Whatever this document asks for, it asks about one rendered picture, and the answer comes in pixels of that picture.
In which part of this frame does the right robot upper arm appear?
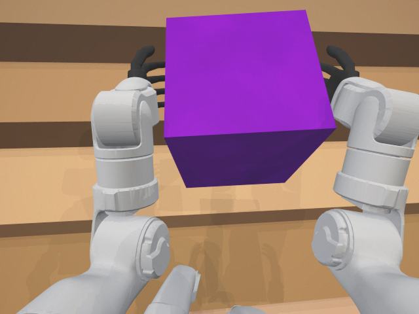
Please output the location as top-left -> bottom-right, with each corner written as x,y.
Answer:
311,209 -> 419,314

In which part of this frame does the robot right forearm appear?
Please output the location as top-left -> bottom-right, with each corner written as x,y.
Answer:
331,77 -> 419,260

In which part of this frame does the right robot hand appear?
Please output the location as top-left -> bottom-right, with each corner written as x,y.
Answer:
319,45 -> 359,104

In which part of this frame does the carton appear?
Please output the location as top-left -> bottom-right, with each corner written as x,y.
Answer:
164,10 -> 337,188

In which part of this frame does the robot left forearm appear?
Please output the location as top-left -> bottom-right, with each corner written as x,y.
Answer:
90,77 -> 159,251

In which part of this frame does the robot left thigh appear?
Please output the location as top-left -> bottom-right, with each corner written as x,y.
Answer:
144,265 -> 201,314

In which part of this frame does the left robot upper arm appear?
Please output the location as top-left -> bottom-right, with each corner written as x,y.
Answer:
16,215 -> 170,314

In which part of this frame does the left robot hand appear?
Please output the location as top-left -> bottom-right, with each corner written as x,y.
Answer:
128,45 -> 166,108

